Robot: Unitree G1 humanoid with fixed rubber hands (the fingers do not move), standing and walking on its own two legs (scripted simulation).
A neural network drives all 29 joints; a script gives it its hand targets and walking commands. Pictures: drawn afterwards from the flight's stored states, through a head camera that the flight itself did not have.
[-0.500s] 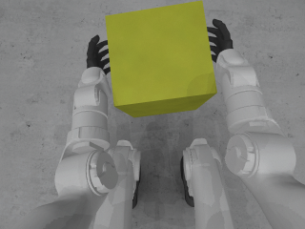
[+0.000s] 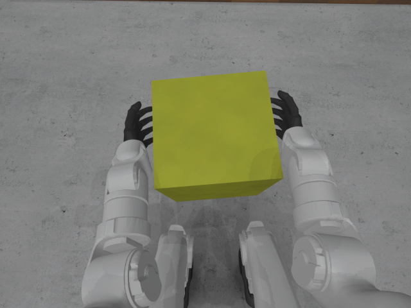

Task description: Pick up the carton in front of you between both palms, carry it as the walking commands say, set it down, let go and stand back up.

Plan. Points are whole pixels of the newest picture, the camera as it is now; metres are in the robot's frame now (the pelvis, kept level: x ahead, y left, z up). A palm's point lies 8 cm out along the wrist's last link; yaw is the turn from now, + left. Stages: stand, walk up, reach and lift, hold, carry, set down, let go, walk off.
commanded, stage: reach and lift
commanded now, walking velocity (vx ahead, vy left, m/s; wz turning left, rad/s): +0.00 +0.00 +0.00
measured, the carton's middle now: (213, 147) +0.45 +0.00 -0.11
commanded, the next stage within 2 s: hold in 1.92 s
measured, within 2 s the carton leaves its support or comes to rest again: neither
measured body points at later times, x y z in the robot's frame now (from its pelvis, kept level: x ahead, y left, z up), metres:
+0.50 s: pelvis +0.05 +0.00 +0.14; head +0.14 -0.01 +0.58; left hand +0.41 +0.15 +0.11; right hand +0.41 -0.15 +0.11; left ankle +0.08 +0.13 -0.52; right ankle +0.09 -0.12 -0.52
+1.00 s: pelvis +0.07 +0.00 +0.21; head +0.03 +0.00 +0.66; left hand +0.38 +0.15 +0.23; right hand +0.37 -0.15 +0.23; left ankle +0.08 +0.13 -0.52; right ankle +0.09 -0.12 -0.52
